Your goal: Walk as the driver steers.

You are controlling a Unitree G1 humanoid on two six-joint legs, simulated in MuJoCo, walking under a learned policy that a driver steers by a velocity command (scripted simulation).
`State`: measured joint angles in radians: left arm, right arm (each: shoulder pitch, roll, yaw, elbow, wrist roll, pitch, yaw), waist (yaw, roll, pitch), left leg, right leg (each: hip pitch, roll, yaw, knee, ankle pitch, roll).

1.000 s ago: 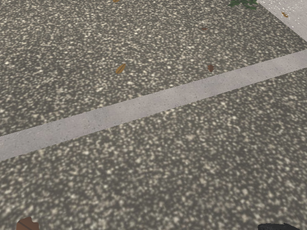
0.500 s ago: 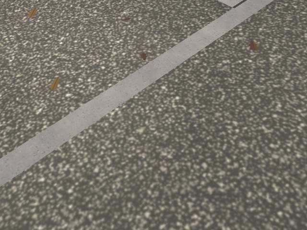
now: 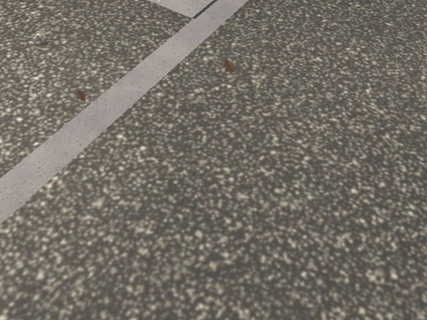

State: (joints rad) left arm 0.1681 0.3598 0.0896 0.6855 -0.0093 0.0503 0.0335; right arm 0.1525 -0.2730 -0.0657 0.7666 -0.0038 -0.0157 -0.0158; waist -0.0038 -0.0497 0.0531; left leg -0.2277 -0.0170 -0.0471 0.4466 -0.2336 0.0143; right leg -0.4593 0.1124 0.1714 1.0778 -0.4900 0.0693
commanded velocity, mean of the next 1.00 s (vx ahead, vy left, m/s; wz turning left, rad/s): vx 0.05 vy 0.00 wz -0.07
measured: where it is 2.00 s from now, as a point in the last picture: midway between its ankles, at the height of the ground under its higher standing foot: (209, 291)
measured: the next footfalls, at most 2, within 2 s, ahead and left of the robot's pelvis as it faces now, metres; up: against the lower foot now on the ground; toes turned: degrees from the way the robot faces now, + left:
right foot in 0.20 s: +0.02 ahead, -0.15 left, +0.00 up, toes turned +2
right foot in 1.46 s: +0.44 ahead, -0.12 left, +0.00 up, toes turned -2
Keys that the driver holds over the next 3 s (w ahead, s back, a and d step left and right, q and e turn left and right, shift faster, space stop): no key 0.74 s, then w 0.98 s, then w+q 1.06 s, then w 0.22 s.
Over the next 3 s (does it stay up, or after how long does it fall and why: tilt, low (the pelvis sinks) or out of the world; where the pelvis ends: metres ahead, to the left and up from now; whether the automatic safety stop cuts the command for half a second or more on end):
stays up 1.10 0.20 -0.02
